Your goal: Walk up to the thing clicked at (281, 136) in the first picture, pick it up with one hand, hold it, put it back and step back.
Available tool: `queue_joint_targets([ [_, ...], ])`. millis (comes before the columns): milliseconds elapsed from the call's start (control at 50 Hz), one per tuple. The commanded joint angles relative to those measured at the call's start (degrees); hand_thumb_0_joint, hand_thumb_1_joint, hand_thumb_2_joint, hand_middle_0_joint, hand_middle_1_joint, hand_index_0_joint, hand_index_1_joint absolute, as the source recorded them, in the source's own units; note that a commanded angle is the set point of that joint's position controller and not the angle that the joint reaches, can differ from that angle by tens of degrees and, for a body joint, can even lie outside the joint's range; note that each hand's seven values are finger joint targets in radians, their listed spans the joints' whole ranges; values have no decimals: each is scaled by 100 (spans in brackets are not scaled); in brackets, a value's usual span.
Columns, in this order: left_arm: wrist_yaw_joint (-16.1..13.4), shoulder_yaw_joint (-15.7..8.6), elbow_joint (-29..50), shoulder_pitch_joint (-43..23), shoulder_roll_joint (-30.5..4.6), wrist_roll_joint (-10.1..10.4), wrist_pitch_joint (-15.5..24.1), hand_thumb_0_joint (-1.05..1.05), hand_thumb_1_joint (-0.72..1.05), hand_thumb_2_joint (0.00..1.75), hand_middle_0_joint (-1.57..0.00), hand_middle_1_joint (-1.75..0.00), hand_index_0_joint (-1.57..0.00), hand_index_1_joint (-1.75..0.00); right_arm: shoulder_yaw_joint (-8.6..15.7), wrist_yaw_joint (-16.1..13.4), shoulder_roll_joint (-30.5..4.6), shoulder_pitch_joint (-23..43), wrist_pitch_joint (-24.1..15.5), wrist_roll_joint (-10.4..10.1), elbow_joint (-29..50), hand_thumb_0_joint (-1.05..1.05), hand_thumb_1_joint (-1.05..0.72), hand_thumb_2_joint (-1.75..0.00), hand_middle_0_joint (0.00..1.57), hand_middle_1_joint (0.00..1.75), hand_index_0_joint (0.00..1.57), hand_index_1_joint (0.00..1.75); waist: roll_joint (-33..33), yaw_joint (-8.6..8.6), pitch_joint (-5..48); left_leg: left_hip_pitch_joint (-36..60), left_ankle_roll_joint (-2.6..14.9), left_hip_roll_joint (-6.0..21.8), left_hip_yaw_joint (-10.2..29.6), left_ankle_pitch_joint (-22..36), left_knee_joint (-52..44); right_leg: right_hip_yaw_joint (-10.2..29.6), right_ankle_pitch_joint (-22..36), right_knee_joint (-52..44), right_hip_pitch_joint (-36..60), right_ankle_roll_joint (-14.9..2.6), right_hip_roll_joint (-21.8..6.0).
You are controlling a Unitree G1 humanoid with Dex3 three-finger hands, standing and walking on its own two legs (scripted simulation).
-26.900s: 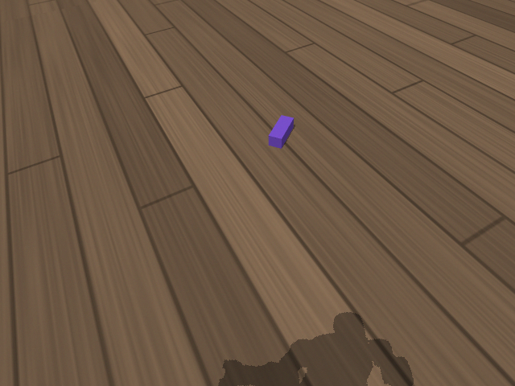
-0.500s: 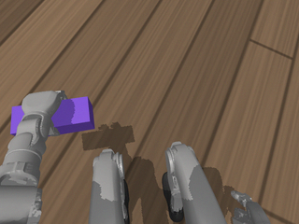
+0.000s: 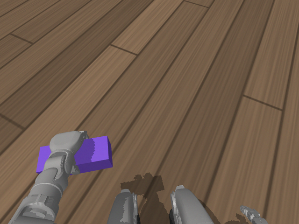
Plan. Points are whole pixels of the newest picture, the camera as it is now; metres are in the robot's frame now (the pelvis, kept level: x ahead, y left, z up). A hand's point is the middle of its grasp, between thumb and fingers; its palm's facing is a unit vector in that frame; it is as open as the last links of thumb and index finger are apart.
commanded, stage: lift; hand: left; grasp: from above
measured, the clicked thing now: (77, 157) +0.35 +0.24 -0.13
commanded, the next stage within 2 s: hold in 0.54 s
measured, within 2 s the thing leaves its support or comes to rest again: neither
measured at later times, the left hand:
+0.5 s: hand (66, 140) +0.35 +0.23 +0.00, palm faces -0.45 -0.08 -0.89, open 11.0 cm
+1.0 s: hand (63, 128) +0.36 +0.22 +0.04, palm faces -0.45 -0.07 -0.89, open 11.0 cm
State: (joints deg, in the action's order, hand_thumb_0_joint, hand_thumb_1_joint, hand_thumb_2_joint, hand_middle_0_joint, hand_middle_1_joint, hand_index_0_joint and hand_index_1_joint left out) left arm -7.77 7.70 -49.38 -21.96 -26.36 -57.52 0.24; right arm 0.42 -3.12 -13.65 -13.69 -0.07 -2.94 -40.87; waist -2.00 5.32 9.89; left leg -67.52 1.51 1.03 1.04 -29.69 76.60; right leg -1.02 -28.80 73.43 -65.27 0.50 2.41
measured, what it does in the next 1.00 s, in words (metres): rises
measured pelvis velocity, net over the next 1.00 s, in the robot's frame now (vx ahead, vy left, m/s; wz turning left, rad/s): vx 0.06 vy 0.00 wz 0.00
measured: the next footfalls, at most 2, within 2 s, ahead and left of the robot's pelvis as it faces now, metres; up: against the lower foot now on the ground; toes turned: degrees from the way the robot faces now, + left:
none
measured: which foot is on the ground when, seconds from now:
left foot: down 0.00-1.00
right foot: down 0.00-1.00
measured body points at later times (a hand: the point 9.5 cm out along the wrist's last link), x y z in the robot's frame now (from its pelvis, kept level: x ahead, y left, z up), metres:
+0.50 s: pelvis +0.03 +0.00 +0.09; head +0.09 +0.00 +0.53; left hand +0.37 +0.23 +0.05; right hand +0.12 -0.26 -0.04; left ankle +0.06 +0.10 -0.61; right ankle +0.06 -0.13 -0.61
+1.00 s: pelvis +0.06 +0.00 +0.11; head +0.09 -0.01 +0.56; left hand +0.38 +0.23 +0.10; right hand +0.16 -0.27 -0.01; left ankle +0.06 +0.10 -0.61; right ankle +0.06 -0.13 -0.61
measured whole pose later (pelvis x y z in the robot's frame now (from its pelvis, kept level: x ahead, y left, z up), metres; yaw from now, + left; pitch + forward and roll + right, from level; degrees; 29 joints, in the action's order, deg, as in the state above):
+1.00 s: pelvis +0.06 +0.00 +0.11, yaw +0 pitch +7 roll -1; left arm -5.7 12.3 -44.4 -16.4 -21.9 -57.0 -2.1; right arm 2.6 -2.4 -15.1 -14.1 1.1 -3.1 -40.9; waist -2.2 1.9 3.7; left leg -26.1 1.3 0.1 -1.4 -19.1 38.2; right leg 2.0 -18.2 36.3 -25.1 0.4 1.4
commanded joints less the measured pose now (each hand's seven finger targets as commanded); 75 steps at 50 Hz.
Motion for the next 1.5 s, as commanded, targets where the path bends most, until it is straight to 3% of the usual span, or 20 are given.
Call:
queue_joint_targets([
  [0,-371,-324,947,-1884,-1015,-75,78,0,60,99,-97,-82,-96,-83,339,-80,-899,-351,-238,56,337,0,-90,-90,20,30,20,30,-445,24,1837,2249,-45,-105,135,710,-1719,16,656,-1512,1311,-230,133],
  [200,-554,-314,1044,-1752,-963,-43,-102,0,59,102,-98,-80,-96,-82,401,-37,-953,-390,-243,101,329,0,-89,-90,20,30,20,30,-377,-106,1662,3460,-99,-87,60,1463,-2659,35,1317,-2445,2413,-220,104],
  [420,-401,-155,1020,-1478,-780,50,-150,0,61,98,-100,-77,-99,-79,411,-22,-910,-283,-182,74,436,0,-89,-90,20,30,20,30,-203,-170,1213,4177,-102,-121,-19,1877,-3451,119,1667,-3301,3271,-192,66],
  [620,-364,-133,1381,-1661,-797,23,-119,0,59,101,-98,-80,-97,-82,447,-20,-936,-180,-134,43,494,0,-89,-90,20,30,20,30,-170,-216,1209,4781,-109,-166,-52,2393,-3836,190,2125,-3732,3867,-167,34],
  [660,-353,-146,1358,-1561,-782,23,-138,0,60,93,-95,-81,-96,-81,458,-20,-951,-195,-132,35,471,0,-89,-90,20,30,20,30,-31,-208,1176,4787,-96,-187,-64,2467,-3885,220,2231,-3801,4020,-156,30],
  [940,-40,-96,1753,-1465,-778,40,-199,0,59,95,-95,-82,-95,-81,502,35,-985,-53,-62,2,584,0,-89,-90,20,30,20,30,-148,-308,1152,5438,-83,-172,-119,3292,-4220,218,2875,-4121,4521,-157,50],
  [1020,67,-140,1767,-1328,-837,12,-204,0,59,96,-96,-81,-96,-81,498,48,-981,10,-30,-11,650,0,-89,-90,20,30,20,30,-98,-388,1033,5416,-68,-188,-141,3268,-4346,234,2908,-4220,4721,-156,32],
  [1080,171,-73,1851,-1311,-765,-9,-177,0,61,97,-96,-83,-97,-83,497,49,-987,36,-17,-17,709,0,-89,-90,20,30,20,30,-24,-340,1006,5539,-55,-172,-133,3288,-4416,232,2920,-4267,4737,-154,46],
  [1120,177,-159,1899,-1254,-840,13,-186,0,61,98,-97,-81,-97,-81,487,51,-976,73,-3,-15,720,0,-89,-90,20,30,20,30,-144,-419,993,5583,-63,-167,-151,3349,-4474,215,2943,-4314,4821,-168,45],
  [1180,235,-97,2003,-1329,-803,20,-158,0,63,98,-97,-84,-97,-83,482,48,-988,113,20,-28,771,0,-88,-90,20,30,20,30,-143,-362,831,5609,-76,-151,-151,3178,-4593,214,2778,-4405,4783,-177,48],
  [1220,246,-140,1892,-1185,-793,30,-162,0,62,100,-98,-83,-98,-84,467,46,-979,165,32,-26,810,0,-89,-90,20,30,20,30,47,-415,713,5543,-52,-166,-142,2971,-4675,216,2667,-4486,4858,-169,33],
  [1340,307,-186,2169,-1247,-883,27,-123,0,62,106,-99,-85,-98,-86,466,39,-989,239,69,-42,857,0,-89,-90,20,30,20,30,-81,-459,822,5745,-60,-167,-161,3067,-4759,228,2717,-4549,4984,-172,19],
  [1380,311,-91,2159,-1229,-751,16,-130,0,60,105,-97,-86,-96,-87,444,41,-959,245,83,-30,858,0,-89,-90,20,30,20,30,24,-378,752,5732,-39,-180,-172,2978,-4789,245,2694,-4610,4974,-158,3],
  [1420,291,-207,2188,-1253,-910,-1,-125,0,60,103,-96,-85,-96,-86,450,31,-976,285,88,-35,849,0,-89,-90,20,30,20,30,-117,-437,752,5795,-59,-176,-184,2912,-4844,238,2600,-4646,4989,-175,2],
  [1440,320,-120,2105,-1140,-777,31,-132,0,61,104,-98,-85,-97,-86,432,30,-943,302,93,-35,850,0,-89,-90,20,30,20,30,-29,-430,661,5738,-45,-175,-178,2897,-4859,239,2597,-4664,4970,-164,-3],
  [1480,348,-151,2236,-1286,-869,37,-112,0,63,104,-99,-86,-98,-86,435,24,-972,365,102,-48,880,0,-89,-90,20,30,20,30,2,-452,709,5769,-43,-179,-176,2856,-4903,243,2581,-4693,5059,-160,-8],
])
